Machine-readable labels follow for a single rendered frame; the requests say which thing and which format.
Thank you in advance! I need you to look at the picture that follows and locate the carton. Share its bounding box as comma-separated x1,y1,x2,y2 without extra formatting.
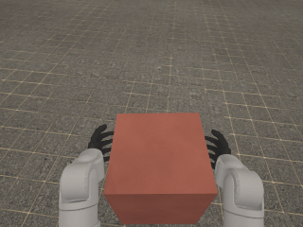
103,113,218,224

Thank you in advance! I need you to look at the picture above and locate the left robot hand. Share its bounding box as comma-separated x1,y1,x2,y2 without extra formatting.
88,124,115,163

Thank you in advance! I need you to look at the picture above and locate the right robot forearm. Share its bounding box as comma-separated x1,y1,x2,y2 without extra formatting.
215,154,264,227

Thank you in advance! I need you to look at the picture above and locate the left robot forearm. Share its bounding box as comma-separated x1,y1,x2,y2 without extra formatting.
59,148,105,227

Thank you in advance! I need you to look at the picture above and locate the right robot hand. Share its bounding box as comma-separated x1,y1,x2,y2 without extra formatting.
205,130,231,169

